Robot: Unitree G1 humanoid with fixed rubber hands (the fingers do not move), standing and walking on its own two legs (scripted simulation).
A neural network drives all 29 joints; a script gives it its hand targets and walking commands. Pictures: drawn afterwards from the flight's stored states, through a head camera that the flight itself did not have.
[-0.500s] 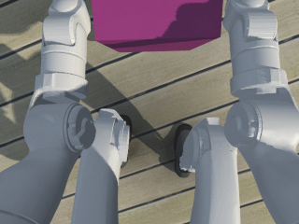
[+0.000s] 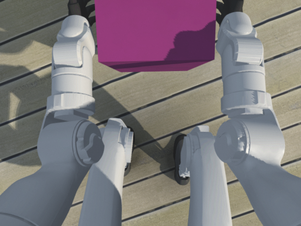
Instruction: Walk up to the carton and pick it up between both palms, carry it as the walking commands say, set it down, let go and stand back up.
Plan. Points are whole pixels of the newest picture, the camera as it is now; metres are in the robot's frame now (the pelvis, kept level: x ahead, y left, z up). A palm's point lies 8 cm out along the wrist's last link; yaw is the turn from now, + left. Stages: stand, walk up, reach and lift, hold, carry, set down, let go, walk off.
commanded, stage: reach and lift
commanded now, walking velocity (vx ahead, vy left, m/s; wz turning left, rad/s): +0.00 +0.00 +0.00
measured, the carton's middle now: (154, 24) +0.55 +0.03 -0.17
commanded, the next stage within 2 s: none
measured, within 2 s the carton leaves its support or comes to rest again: neither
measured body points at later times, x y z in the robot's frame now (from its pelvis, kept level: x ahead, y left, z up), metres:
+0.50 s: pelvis +0.00 +0.00 +0.05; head +0.30 +0.01 +0.38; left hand +0.52 +0.18 -0.04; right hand +0.54 -0.12 -0.03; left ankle +0.11 +0.13 -0.41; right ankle +0.09 -0.12 -0.41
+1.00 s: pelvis +0.01 +0.00 +0.10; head +0.26 +0.00 +0.47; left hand +0.49 +0.18 +0.04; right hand +0.52 -0.13 +0.04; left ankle +0.11 +0.13 -0.41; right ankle +0.09 -0.12 -0.41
